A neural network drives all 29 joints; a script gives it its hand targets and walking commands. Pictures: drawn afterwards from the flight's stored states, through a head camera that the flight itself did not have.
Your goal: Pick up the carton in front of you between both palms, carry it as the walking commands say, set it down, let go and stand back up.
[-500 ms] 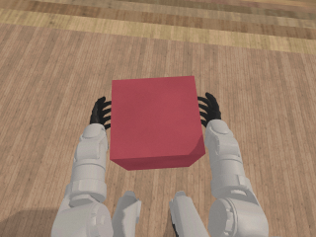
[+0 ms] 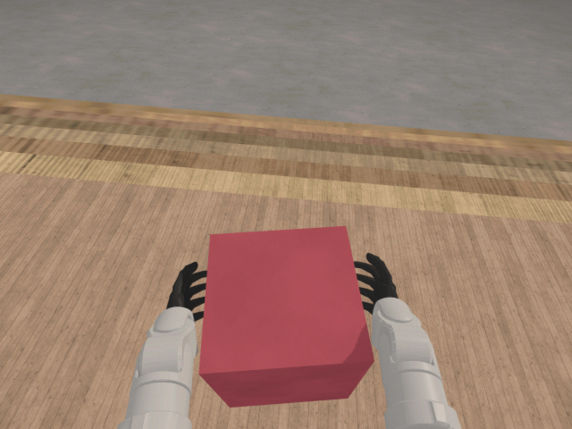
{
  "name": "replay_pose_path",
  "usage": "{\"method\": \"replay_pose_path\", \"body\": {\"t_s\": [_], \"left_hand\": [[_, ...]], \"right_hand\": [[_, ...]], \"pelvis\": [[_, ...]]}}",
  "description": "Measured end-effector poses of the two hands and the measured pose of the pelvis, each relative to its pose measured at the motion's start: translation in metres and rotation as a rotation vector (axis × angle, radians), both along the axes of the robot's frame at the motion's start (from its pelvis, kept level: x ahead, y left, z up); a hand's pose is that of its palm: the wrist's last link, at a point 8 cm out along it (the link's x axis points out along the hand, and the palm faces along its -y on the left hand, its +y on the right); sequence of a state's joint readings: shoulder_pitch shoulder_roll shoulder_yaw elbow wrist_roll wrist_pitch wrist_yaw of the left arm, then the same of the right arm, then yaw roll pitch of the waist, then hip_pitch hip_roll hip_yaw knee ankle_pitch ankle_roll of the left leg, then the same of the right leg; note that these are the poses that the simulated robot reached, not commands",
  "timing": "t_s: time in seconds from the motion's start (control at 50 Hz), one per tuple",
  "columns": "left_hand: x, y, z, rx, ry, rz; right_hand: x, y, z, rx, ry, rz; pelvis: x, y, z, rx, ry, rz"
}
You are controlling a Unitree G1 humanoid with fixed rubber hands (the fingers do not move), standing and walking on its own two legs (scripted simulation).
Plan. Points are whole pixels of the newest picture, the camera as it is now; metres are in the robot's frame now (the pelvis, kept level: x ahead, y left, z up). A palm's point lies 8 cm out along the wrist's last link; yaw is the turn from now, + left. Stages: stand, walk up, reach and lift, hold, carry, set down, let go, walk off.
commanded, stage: reach and lift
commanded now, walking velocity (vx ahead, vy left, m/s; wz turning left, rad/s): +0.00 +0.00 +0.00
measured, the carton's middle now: (284, 322) +0.32 +0.00 -0.07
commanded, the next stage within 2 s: hold in 1.12 s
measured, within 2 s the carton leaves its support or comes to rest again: neither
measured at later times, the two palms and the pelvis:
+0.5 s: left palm (176, 316) +0.28 +0.15 +0.03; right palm (396, 306) +0.29 -0.15 +0.04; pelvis -0.02 +0.00 +0.01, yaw +0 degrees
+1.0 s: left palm (174, 306) +0.29 +0.15 +0.04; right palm (397, 297) +0.29 -0.15 +0.05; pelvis +0.00 +0.00 +0.02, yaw -1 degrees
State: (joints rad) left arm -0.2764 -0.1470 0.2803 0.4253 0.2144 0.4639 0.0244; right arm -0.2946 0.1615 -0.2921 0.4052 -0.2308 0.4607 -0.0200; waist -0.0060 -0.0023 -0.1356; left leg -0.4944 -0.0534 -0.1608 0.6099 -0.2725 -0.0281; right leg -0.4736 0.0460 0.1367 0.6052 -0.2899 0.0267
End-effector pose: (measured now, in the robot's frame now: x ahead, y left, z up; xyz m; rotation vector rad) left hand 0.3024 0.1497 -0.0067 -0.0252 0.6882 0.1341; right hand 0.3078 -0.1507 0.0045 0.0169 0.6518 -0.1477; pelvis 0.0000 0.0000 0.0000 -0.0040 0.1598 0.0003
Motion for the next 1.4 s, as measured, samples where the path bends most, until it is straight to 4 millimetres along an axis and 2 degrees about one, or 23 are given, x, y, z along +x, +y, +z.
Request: {"method": "replay_pose_path", "body": {"t_s": [0.12,0.24,0.4,0.54,1.02,1.2,1.4], "left_hand": [[-0.009,-0.007,0.025,0.014,0.004,-0.033],[-0.013,-0.009,0.036,0.026,0.023,-0.043],[-0.021,-0.002,0.039,0.04,0.026,-0.025],[-0.021,-0.004,0.04,0.028,0.006,-0.022],[-0.014,-0.003,0.052,0.045,0.014,-0.035],[-0.01,-0.006,0.065,0.031,-0.017,-0.035],[-0.024,-0.004,0.071,0.044,-0.007,-0.043]], "right_hand": [[-0.014,-0.007,0.027,-0.022,0.005,-0.003],[-0.022,-0.009,0.032,-0.008,0.023,-0.013],[-0.023,-0.002,0.033,-0.012,0.026,0.02],[-0.021,-0.004,0.039,-0.011,0.005,0.011],[-0.015,-0.004,0.05,-0.021,0.012,0.02],[-0.015,-0.006,0.064,-0.038,-0.019,0.016],[-0.026,-0.004,0.072,-0.051,-0.009,0.03]], "pelvis": [[0.003,0.0,0.013,0.001,-0.12,0.001],[-0.003,-0.001,0.015,0.004,-0.187,-0.015],[-0.014,-0.002,0.015,0.002,-0.209,-0.008],[-0.018,-0.003,0.014,0.002,-0.219,-0.001],[-0.003,-0.001,0.02,0.004,-0.23,-0.018],[0.001,-0.001,0.021,0.004,-0.247,-0.01],[-0.001,-0.002,0.022,0.003,-0.276,-0.014]]}}
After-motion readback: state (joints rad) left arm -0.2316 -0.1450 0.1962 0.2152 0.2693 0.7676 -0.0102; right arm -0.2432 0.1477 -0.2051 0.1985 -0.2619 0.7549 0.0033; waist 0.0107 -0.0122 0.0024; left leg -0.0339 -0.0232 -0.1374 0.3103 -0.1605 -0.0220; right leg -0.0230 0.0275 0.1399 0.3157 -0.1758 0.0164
